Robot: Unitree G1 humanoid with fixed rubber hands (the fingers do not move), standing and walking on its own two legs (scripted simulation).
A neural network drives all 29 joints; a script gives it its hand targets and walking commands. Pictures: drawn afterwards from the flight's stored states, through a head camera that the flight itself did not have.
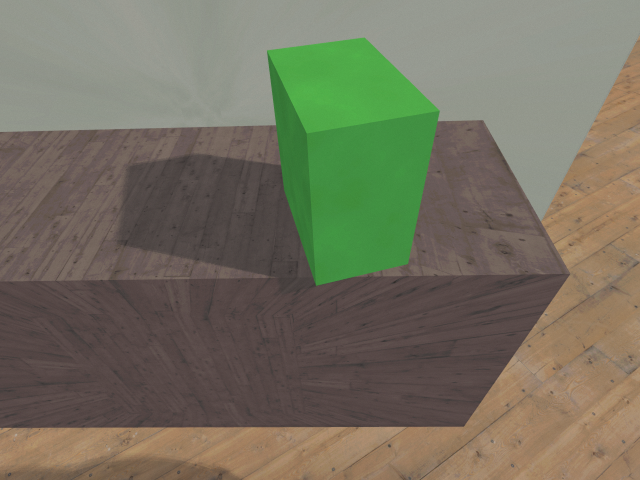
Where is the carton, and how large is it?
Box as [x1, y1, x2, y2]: [267, 38, 439, 285]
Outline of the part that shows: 365,38 267,50 284,190 316,285 407,263 439,110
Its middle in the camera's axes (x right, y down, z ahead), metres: +0.03 -0.13 +0.63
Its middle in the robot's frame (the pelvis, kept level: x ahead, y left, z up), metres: +0.58 -0.01 +0.11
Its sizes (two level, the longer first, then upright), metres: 0.260 0.162 0.278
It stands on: a pedestal, 0.73 m high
